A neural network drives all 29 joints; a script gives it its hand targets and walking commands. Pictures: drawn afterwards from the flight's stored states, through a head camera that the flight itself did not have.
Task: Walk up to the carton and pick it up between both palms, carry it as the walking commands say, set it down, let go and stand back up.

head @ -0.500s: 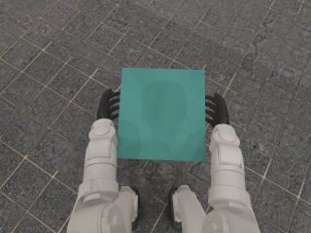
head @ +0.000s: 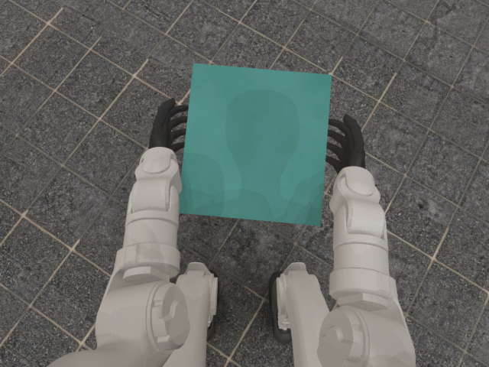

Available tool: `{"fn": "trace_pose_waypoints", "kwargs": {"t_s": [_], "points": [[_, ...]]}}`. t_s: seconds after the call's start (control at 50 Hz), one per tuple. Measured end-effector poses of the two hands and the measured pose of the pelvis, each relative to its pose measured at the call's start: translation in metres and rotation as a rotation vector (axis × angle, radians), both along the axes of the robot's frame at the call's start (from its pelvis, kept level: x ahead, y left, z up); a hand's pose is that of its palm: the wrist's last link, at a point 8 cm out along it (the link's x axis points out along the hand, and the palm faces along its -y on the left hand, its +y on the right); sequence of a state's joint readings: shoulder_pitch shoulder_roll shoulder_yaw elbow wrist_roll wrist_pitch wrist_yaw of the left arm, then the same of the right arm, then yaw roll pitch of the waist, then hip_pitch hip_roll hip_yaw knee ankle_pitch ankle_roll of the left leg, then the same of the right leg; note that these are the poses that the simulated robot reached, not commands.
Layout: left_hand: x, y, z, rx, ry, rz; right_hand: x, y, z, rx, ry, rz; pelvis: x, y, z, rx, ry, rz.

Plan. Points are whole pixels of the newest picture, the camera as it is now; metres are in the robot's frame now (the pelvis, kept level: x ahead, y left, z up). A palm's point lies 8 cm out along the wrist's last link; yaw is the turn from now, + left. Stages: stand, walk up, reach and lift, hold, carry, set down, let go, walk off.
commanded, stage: set down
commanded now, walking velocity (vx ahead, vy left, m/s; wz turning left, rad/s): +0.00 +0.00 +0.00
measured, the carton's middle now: (253, 156) +0.47 -0.01 -0.17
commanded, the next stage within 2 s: none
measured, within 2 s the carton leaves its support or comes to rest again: neither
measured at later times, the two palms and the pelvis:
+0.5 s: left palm (174, 148) +0.48 +0.14 -0.16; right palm (333, 157) +0.46 -0.16 -0.15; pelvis -0.02 +0.01 -0.07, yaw +0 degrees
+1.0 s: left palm (187, 152) +0.50 +0.13 -0.26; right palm (319, 158) +0.49 -0.16 -0.25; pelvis -0.03 +0.00 -0.13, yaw -1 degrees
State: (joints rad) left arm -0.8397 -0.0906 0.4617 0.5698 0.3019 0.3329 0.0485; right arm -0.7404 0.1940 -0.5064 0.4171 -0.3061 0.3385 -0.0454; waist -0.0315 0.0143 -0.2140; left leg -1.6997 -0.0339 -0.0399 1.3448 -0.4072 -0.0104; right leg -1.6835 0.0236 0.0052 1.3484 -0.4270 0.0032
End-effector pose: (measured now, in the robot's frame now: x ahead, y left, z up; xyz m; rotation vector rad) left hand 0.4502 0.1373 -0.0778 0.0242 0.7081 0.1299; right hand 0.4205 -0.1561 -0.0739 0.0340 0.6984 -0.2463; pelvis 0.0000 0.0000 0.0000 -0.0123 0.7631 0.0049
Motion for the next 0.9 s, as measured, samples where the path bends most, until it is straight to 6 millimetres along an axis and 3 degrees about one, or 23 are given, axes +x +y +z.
{"fn": "trace_pose_waypoints", "kwargs": {"t_s": [0.22, 0.58, 0.9], "points": [[0.013, -0.003, -0.034, 0.005, -0.021, 0.003, 0.016, -0.003, -0.029, -0.012, -0.031, 0.005, -0.011, 0.009, -0.038, -0.004, 0.028, 0.0], [0.035, -0.005, -0.095, 0.011, -0.004, 0.003, 0.041, -0.005, -0.088, -0.031, -0.017, 0.034, -0.019, 0.006, -0.083, -0.003, 0.075, 0.003], [0.049, 0.001, -0.161, 0.033, 0.006, 0.01, 0.058, 0.0, -0.16, -0.01, -0.018, 0.048, -0.029, 0.001, -0.122, 0.014, 0.066, -0.014]]}}
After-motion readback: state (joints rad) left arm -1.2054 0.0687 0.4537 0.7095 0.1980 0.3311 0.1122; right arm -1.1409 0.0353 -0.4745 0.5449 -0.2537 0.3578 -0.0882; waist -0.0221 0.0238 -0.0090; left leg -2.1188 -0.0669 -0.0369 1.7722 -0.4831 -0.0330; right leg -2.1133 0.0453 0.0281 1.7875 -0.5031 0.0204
